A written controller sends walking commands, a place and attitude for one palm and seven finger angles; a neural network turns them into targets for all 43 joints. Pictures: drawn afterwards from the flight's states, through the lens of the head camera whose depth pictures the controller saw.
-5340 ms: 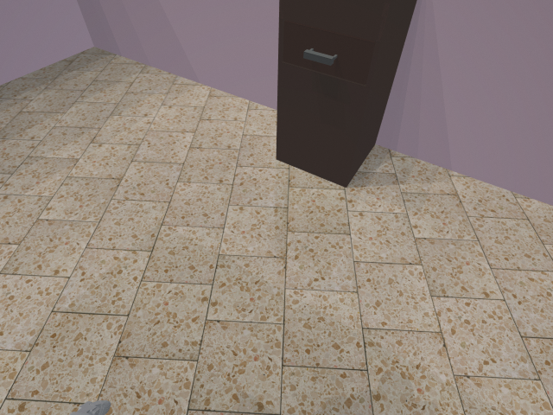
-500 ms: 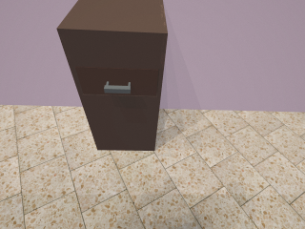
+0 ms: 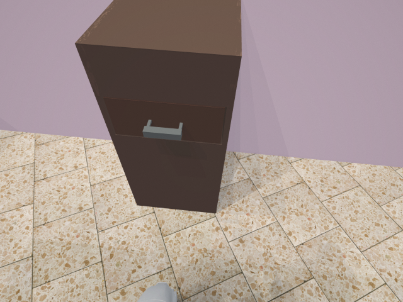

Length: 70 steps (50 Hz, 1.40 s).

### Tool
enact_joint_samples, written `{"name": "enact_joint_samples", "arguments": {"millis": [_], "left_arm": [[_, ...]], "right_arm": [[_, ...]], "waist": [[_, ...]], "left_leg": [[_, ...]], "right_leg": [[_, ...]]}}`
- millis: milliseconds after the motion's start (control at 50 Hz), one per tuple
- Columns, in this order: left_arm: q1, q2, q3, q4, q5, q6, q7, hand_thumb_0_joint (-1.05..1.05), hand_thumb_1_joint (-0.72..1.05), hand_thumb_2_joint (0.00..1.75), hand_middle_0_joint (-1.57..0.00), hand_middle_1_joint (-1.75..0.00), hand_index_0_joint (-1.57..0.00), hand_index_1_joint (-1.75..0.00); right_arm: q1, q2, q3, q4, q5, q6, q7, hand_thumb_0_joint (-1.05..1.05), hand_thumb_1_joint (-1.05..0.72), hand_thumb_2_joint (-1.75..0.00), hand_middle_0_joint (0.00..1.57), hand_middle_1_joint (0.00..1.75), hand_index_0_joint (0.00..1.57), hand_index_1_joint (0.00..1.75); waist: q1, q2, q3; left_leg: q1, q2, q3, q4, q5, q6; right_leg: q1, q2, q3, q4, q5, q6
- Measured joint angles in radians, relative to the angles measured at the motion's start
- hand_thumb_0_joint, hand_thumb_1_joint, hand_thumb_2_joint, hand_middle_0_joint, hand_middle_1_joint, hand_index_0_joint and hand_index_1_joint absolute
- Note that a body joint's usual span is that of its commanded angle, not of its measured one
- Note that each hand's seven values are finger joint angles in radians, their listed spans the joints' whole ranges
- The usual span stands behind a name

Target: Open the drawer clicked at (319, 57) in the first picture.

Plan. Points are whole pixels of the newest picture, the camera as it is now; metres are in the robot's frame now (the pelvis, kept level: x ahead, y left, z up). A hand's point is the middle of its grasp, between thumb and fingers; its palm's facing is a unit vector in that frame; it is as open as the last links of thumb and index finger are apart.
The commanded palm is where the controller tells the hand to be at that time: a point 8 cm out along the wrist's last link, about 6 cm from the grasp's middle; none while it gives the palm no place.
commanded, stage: take the last steps up to it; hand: left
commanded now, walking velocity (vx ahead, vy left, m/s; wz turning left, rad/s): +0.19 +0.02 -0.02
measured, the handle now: (164, 128) +0.63 +0.18 -0.11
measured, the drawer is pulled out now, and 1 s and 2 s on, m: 0.00 0.00 0.00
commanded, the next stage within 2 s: come to a stop and stand still in 0.08 s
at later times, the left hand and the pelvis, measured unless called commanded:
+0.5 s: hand (134, 265) +0.22 +0.19 -0.17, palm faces -0.01 -0.96 -0.27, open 7.4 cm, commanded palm none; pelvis +0.12 -0.01 -0.01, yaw -1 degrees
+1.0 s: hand out of the picture +0.11 +0.22 -0.18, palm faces +0.08 -0.97 -0.21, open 7.4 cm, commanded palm none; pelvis +0.08 +0.02 +0.00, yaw +1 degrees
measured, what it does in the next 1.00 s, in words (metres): steps on the spot: left foot, then right foot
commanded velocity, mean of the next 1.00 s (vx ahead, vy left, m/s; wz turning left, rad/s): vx -0.07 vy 0.02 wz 0.00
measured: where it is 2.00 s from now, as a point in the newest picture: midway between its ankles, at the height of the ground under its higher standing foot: outside the picture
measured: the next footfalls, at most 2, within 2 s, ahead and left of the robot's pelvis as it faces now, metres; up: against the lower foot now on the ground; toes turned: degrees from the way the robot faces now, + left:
left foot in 0.08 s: +0.16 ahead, +0.12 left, +0.00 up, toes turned +8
right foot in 0.46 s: +0.20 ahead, -0.11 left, +0.00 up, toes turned -7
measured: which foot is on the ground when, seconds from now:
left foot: up 0.00-0.06, down 0.08-0.48, up 0.50-0.88, down 0.90-1.00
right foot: down 0.00-0.08, up 0.10-0.44, down 0.46-0.92, up 0.94-1.00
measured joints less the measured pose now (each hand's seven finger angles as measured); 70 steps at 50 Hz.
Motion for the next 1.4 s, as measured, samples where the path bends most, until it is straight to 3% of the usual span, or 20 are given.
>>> {"name": "enact_joint_samples", "arguments": {"millis": [60,140,200,300,440,460,500,560,620,660,780,920,980,1060,1100,1140,1180,1220,1300,1400], "left_arm": [[0.026,0.004,0.005,0.014,-0.002,0.009,-0.001,0.00,0.90,0.90,-0.20,-0.30,-0.20,-0.30],[-0.009,0.023,0.012,0.016,-0.013,0.039,-0.002,0.00,0.90,0.90,-0.20,-0.30,-0.20,-0.30],[-0.071,0.048,0.024,-0.008,-0.009,0.044,-0.007,0.01,0.90,0.90,-0.20,-0.30,-0.20,-0.30],[-0.179,0.078,0.030,-0.083,-0.010,0.054,0.010,0.00,0.91,0.90,-0.20,-0.30,-0.20,-0.30],[-0.280,0.098,0.028,-0.163,-0.006,0.079,0.015,0.00,0.91,0.90,-0.20,-0.30,-0.20,-0.30],[-0.283,0.101,0.027,-0.173,-0.005,0.077,0.014,0.00,0.91,0.90,-0.20,-0.30,-0.20,-0.30],[-0.293,0.093,0.025,-0.181,-0.001,0.071,0.014,0.00,0.91,0.90,-0.20,-0.30,-0.20,-0.30],[-0.307,0.080,0.016,-0.192,-0.002,0.069,0.014,0.00,0.91,0.90,-0.20,-0.30,-0.20,-0.30],[-0.319,0.063,0.015,-0.199,-0.004,0.076,0.019,0.00,0.90,0.90,-0.20,-0.30,-0.20,-0.30],[-0.321,0.057,0.015,-0.203,-0.004,0.076,0.021,0.00,0.90,0.90,-0.20,-0.30,-0.20,-0.30],[-0.303,0.066,0.020,-0.200,0.002,0.077,0.014,0.00,0.90,0.90,-0.21,-0.30,-0.21,-0.30],[-0.253,0.107,0.033,-0.153,-0.008,0.104,0.010,0.00,0.90,0.90,-0.21,-0.30,-0.21,-0.30],[-0.227,0.125,0.039,-0.124,-0.009,0.122,0.008,0.00,0.90,0.90,-0.20,-0.30,-0.20,-0.30],[-0.190,0.125,0.030,-0.095,-0.008,0.115,0.004,0.00,0.90,0.90,-0.20,-0.30,-0.20,-0.30],[-0.175,0.117,0.021,-0.080,-0.012,0.106,0.005,0.00,0.90,0.90,-0.20,-0.30,-0.20,-0.30],[-0.163,0.109,0.011,-0.063,-0.015,0.095,0.007,0.00,0.91,0.90,-0.20,-0.30,-0.20,-0.30],[-0.162,0.088,0.002,-0.037,-0.018,0.083,0.012,0.00,0.91,0.90,-0.20,-0.30,-0.20,-0.30],[-0.161,0.067,-0.007,-0.022,-0.020,0.075,0.015,0.00,0.91,0.90,-0.20,-0.30,-0.20,-0.30],[-0.165,0.047,-0.017,-0.012,-0.022,0.069,0.018,0.00,0.90,0.90,-0.20,-0.30,-0.20,-0.30],[-0.154,0.042,-0.029,-0.051,-0.013,0.039,0.035,0.01,0.91,0.90,-0.20,-0.30,-0.20,-0.30]], "right_arm": [[-0.036,0.002,0.011,-0.026,-0.004,-0.023,-0.003,0.01,-0.92,-0.90,0.20,0.30,0.20,0.30],[-0.057,0.016,0.024,-0.042,-0.004,-0.053,-0.025,0.01,-0.91,-0.90,0.20,0.30,0.20,0.30],[-0.034,0.037,0.031,-0.029,-0.002,-0.057,-0.038,0.00,-0.91,-0.90,0.20,0.30,0.20,0.30],[0.006,0.027,0.024,-0.004,0.006,-0.049,-0.063,-0.02,-0.96,-0.90,0.20,0.30,0.21,0.30],[0.036,0.029,0.018,0.029,0.000,0.012,-0.055,0.00,-0.93,-0.90,0.20,0.30,0.20,0.30],[0.041,0.029,0.015,0.029,0.000,0.018,-0.053,0.00,-0.93,-0.90,0.20,0.30,0.20,0.30],[0.038,0.018,0.006,0.026,0.005,0.032,-0.048,0.00,-0.92,-0.90,0.20,0.30,0.20,0.30],[0.033,0.004,-0.004,0.016,0.011,0.059,-0.049,0.00,-0.92,-0.90,0.20,0.30,0.20,0.30],[0.031,-0.011,-0.010,0.009,0.010,0.071,-0.047,0.01,-0.91,-0.90,0.20,0.30,0.20,0.30],[0.030,-0.019,-0.010,0.006,0.008,0.076,-0.044,0.01,-0.91,-0.90,0.20,0.30,0.20,0.30],[0.024,-0.027,-0.002,-0.005,0.008,0.073,-0.035,0.01,-0.91,-0.90,0.20,0.30,0.20,0.30],[0.045,-0.013,0.018,-0.019,0.007,0.032,-0.037,0.01,-0.91,-0.90,0.20,0.30,0.20,0.30],[0.075,0.016,0.035,-0.005,-0.001,0.034,-0.042,0.01,-0.91,-0.90,0.20,0.30,0.20,0.30],[0.092,0.037,0.051,0.031,-0.001,0.031,-0.059,0.01,-0.92,-0.90,0.20,0.30,0.20,0.30],[0.090,0.036,0.052,0.046,0.001,0.024,-0.063,0.01,-0.93,-0.90,0.20,0.30,0.20,0.30],[0.088,0.034,0.051,0.054,0.006,0.014,-0.064,0.01,-0.93,-0.90,0.20,0.30,0.20,0.30],[0.079,0.024,0.047,0.066,0.014,0.008,-0.064,0.01,-0.93,-0.90,0.20,0.30,0.20,0.30],[0.074,0.016,0.046,0.073,0.017,0.006,-0.064,0.01,-0.93,-0.90,0.20,0.30,0.20,0.30],[0.078,0.019,0.052,0.092,0.017,0.006,-0.062,0.01,-0.93,-0.90,0.20,0.30,0.20,0.30],[0.102,0.014,0.055,0.042,0.010,0.005,-0.043,0.01,-0.92,-0.90,0.20,0.30,0.20,0.30]], "waist": [[0.012,-0.021,0.015],[0.013,-0.040,0.037],[0.004,-0.045,0.033],[-0.018,-0.045,0.014],[-0.041,-0.031,0.021],[-0.041,-0.029,0.021],[-0.048,0.002,0.031],[-0.057,0.020,0.042],[-0.053,0.030,0.048],[-0.049,0.030,0.048],[-0.023,0.006,0.038],[-0.015,-0.020,-0.003],[-0.014,-0.049,-0.026],[-0.006,-0.052,-0.041],[-0.003,-0.049,-0.035],[-0.005,-0.050,-0.027],[-0.010,-0.024,-0.014],[-0.023,0.003,-0.006],[-0.031,0.010,-0.007],[-0.041,0.014,-0.011]], "left_leg": [[0.091,-0.031,0.021,-0.141,0.024,0.024],[0.127,-0.049,0.049,-0.089,-0.043,0.067],[0.200,-0.068,0.065,-0.169,-0.039,0.058],[0.291,-0.094,0.069,-0.293,-0.008,0.062],[0.317,-0.080,0.058,-0.240,-0.068,0.025],[0.310,-0.077,0.059,-0.215,-0.085,0.017],[0.280,-0.056,0.042,-0.140,-0.133,0.000],[0.187,-0.088,-0.041,0.115,-0.305,-0.013],[0.124,-0.107,-0.084,0.315,-0.297,-0.029],[0.115,-0.109,-0.097,0.349,-0.276,-0.040],[0.192,-0.090,-0.097,0.151,-0.267,-0.045],[0.342,-0.074,-0.078,-0.242,-0.137,-0.007],[0.348,-0.089,-0.078,-0.259,-0.121,0.008],[0.372,-0.105,-0.077,-0.330,-0.078,0.020],[0.378,-0.115,-0.069,-0.344,-0.070,0.023],[0.375,-0.127,-0.058,-0.335,-0.074,0.022],[0.370,-0.117,-0.054,-0.310,-0.088,0.017],[0.377,-0.104,-0.059,-0.316,-0.077,0.003],[0.392,-0.098,-0.059,-0.333,-0.071,0.007],[0.329,-0.077,-0.067,-0.236,-0.109,0.005]], "right_leg": [[-0.002,-0.026,0.004,0.105,-0.087,0.023],[-0.226,-0.047,0.083,0.653,-0.187,-0.007],[-0.378,-0.060,0.093,0.831,-0.104,-0.008],[-0.466,-0.076,0.102,0.625,-0.009,0.023],[-0.386,-0.054,0.092,0.344,0.068,0.022],[-0.362,-0.053,0.089,0.296,0.123,0.015],[-0.360,-0.032,0.076,0.300,0.096,-0.023],[-0.364,-0.030,0.063,0.294,0.078,-0.052],[-0.357,-0.031,0.055,0.250,0.109,-0.055],[-0.355,-0.034,0.052,0.223,0.128,-0.055],[-0.361,-0.045,0.055,0.161,0.184,-0.047],[-0.403,-0.039,0.047,0.187,0.197,-0.013],[-0.416,-0.034,0.090,0.276,0.054,0.003],[-0.393,-0.025,0.133,0.397,-0.009,0.012],[-0.345,-0.031,0.135,0.352,-0.016,0.019],[-0.277,-0.038,0.133,0.233,0.054,0.022],[-0.240,-0.028,0.132,0.167,0.062,0.008],[-0.226,-0.016,0.125,0.150,0.070,0.003],[-0.213,-0.008,0.123,0.134,0.083,-0.002],[-0.249,0.009,0.114,0.175,0.075,-0.009]]}}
